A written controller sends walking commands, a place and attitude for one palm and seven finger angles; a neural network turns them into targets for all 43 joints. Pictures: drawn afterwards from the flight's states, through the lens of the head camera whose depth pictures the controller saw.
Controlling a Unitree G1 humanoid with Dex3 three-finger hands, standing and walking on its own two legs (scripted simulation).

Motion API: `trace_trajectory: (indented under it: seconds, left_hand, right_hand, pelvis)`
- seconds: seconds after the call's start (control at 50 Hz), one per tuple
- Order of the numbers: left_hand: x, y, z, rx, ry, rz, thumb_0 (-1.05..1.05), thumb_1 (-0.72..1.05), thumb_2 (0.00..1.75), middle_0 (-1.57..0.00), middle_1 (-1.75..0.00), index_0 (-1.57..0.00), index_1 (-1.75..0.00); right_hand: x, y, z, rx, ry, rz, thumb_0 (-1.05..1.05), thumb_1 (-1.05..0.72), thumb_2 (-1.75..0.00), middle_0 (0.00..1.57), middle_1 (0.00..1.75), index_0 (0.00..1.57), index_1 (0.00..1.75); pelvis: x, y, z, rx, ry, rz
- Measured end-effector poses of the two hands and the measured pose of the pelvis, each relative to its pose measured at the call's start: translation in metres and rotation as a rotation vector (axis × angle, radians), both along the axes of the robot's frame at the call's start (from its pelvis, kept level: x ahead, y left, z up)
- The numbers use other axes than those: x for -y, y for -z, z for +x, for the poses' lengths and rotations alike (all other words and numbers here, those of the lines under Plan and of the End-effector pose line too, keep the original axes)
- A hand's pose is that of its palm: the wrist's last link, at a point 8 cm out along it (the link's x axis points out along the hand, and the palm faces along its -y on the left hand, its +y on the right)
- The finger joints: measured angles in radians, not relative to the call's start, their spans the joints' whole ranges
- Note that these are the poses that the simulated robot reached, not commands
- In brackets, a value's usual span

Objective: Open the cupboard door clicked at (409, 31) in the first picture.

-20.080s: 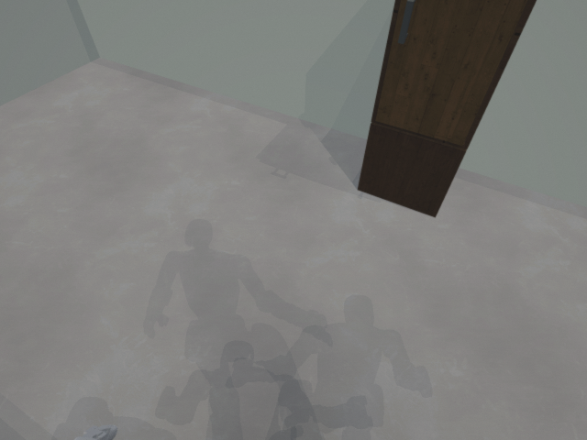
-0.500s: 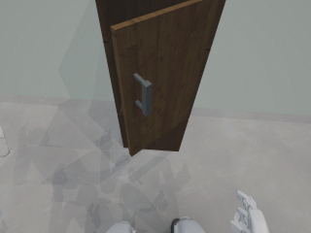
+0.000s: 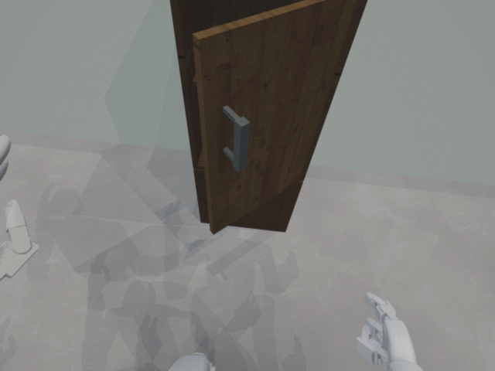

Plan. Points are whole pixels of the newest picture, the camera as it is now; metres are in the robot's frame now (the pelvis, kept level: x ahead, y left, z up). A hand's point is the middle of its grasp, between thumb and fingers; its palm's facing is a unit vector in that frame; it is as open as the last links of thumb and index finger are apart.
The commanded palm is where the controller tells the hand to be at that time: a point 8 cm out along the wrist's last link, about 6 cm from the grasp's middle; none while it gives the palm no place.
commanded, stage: step back with the hand held close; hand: left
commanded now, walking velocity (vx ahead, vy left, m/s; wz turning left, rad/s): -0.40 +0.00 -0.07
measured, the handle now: (234, 140) +0.50 +0.06 +0.06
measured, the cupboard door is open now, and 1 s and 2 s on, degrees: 43 43 43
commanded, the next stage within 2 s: stop stepping back and stand still in 0.10 s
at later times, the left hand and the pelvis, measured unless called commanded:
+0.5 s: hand out of the picture +0.11 +0.22 +0.17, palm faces +0.32 -0.82 -0.48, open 7.4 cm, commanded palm +0.05 +0.27 +0.18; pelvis -0.11 -0.02 +0.01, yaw -5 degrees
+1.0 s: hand out of the picture +0.09 +0.24 +0.16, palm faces +0.35 -0.82 -0.45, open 7.4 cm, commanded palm none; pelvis -0.14 -0.01 +0.00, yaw -6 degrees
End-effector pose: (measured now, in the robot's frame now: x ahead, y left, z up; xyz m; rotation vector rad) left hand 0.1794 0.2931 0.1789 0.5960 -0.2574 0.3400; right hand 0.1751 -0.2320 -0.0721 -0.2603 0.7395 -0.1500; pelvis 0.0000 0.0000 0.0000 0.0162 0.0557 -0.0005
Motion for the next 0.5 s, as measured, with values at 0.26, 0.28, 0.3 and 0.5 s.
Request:
trace_trajectory:
  seconds: [0.26,0.28,0.3,0.5]
  left_hand:
    - [0.000,-0.018,-0.063,-0.024,0.041,0.003,0.01,0.89,0.90,-0.21,-0.30,-0.21,-0.30]
    - [0.003,-0.018,-0.069,-0.028,0.039,-0.005,0.01,0.89,0.90,-0.21,-0.30,-0.21,-0.30]
    - [0.007,-0.017,-0.074,-0.035,0.037,-0.009,0.01,0.89,0.90,-0.21,-0.30,-0.21,-0.30]
    - [0.032,-0.006,-0.107,-0.031,0.060,-0.045,0.01,0.89,0.90,-0.21,-0.30,-0.21,-0.30]
  right_hand:
    - [-0.018,-0.021,-0.058,0.096,-0.028,0.037,0.02,-0.90,-0.90,0.21,0.30,0.20,0.30]
    - [-0.016,-0.020,-0.066,0.096,-0.024,0.046,0.02,-0.90,-0.90,0.21,0.30,0.20,0.30]
    - [-0.013,-0.019,-0.075,0.095,-0.019,0.053,0.02,-0.90,-0.90,0.21,0.30,0.20,0.30]
    - [0.039,-0.001,-0.175,-0.026,0.116,-0.001,0.02,-0.90,-0.90,0.21,0.30,0.20,0.30]
  pelvis:
    - [-0.003,-0.010,-0.066,0.020,0.057,-0.049]
    - [-0.001,-0.010,-0.072,0.019,0.062,-0.049]
    - [0.002,-0.010,-0.077,0.018,0.066,-0.047]
    - [0.018,-0.005,-0.113,0.033,0.092,-0.008]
